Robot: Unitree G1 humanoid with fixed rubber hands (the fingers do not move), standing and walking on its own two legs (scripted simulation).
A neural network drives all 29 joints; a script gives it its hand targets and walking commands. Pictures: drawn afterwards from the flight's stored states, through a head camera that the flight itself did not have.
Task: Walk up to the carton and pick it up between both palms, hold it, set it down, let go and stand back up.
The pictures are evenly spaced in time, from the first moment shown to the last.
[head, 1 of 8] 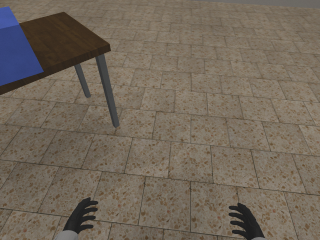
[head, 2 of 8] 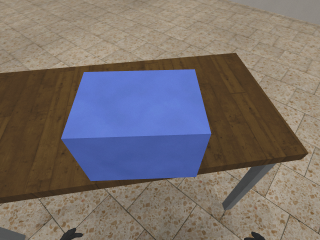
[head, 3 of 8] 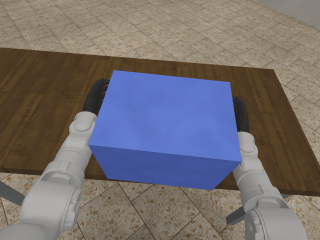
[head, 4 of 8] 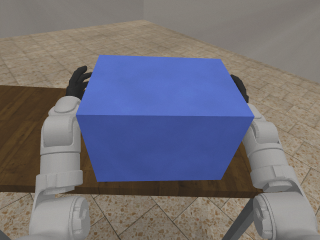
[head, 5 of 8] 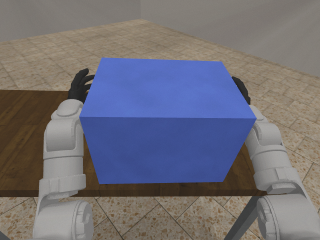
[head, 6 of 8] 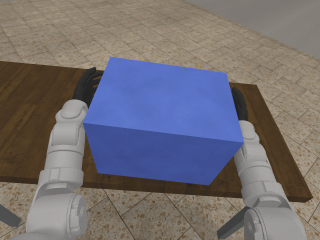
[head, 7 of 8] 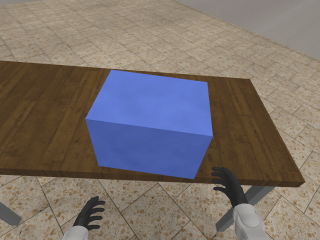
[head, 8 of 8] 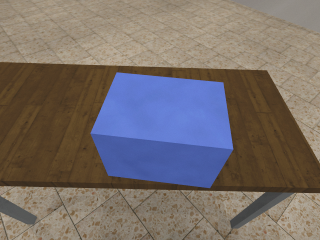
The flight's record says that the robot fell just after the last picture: no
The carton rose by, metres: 0.16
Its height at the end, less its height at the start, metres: +0.00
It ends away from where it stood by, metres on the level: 0.01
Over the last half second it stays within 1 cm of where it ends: yes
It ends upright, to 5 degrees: yes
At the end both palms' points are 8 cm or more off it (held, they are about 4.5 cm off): yes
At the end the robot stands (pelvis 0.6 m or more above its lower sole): yes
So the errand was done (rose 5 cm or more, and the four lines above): yes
